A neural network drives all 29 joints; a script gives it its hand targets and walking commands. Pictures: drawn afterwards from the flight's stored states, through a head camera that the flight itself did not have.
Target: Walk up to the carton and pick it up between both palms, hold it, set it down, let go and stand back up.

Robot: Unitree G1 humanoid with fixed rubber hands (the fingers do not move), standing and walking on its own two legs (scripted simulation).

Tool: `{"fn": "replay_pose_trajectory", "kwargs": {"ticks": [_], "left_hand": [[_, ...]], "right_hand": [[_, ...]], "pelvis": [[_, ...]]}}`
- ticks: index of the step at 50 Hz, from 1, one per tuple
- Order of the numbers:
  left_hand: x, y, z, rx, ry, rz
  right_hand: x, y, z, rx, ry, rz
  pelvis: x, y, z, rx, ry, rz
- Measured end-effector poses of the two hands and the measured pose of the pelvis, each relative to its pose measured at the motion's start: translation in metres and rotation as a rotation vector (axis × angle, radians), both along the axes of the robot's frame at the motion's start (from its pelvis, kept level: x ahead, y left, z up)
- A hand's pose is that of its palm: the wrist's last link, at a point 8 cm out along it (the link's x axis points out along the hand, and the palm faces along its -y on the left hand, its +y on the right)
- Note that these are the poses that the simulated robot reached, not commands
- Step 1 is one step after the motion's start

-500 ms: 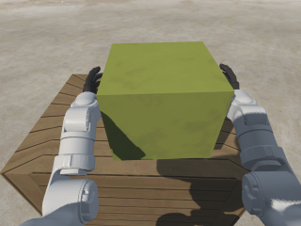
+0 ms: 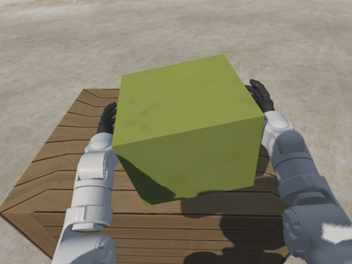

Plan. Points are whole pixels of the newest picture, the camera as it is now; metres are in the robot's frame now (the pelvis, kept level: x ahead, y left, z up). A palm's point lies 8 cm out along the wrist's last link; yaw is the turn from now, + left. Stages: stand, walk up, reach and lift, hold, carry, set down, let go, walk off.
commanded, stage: set down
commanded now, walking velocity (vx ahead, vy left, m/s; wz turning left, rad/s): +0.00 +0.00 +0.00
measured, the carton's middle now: (185, 128) +0.42 +0.00 +0.14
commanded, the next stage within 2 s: none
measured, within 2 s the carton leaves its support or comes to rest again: neither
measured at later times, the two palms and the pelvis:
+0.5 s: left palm (109, 141) +0.37 +0.18 +0.14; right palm (258, 122) +0.42 -0.18 +0.15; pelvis +0.00 +0.00 +0.00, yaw +0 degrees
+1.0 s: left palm (112, 145) +0.37 +0.17 +0.13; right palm (256, 127) +0.43 -0.18 +0.13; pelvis +0.00 -0.01 +0.00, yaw +0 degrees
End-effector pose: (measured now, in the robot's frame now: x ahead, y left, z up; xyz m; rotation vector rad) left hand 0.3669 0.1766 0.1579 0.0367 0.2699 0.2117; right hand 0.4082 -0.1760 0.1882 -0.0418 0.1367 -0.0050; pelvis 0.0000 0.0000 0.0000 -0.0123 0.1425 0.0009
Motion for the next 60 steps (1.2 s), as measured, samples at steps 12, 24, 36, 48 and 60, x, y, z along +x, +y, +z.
{"fn": "replay_pose_trajectory", "kwargs": {"ticks": [12, 24, 36, 48, 60], "left_hand": [[0.0, -0.003, -0.007, 0.004, 0.021, 0.012], [0.002, 0.0, -0.019, -0.013, 0.038, 0.036], [0.002, -0.004, -0.024, -0.012, 0.04, 0.059], [0.0, -0.005, -0.03, -0.018, 0.045, 0.092], [0.005, -0.007, -0.042, -0.031, 0.045, 0.113]], "right_hand": [[0.002, -0.003, -0.017, 0.019, 0.023, 0.009], [0.009, 0.0, -0.032, 0.037, 0.046, 0.027], [0.015, -0.004, -0.045, 0.069, 0.054, 0.045], [0.023, -0.004, -0.059, 0.073, 0.068, 0.078], [0.033, -0.006, -0.073, 0.061, 0.082, 0.101]], "pelvis": [[-0.001, 0.0, 0.0, 0.0, -0.002, 0.0], [0.0, 0.0, 0.0, 0.0, -0.001, 0.0], [0.002, -0.001, 0.0, 0.0, 0.001, 0.0], [0.003, -0.005, 0.0, 0.0, 0.004, 0.004], [0.01, -0.008, 0.0, 0.0, 0.014, 0.008]]}}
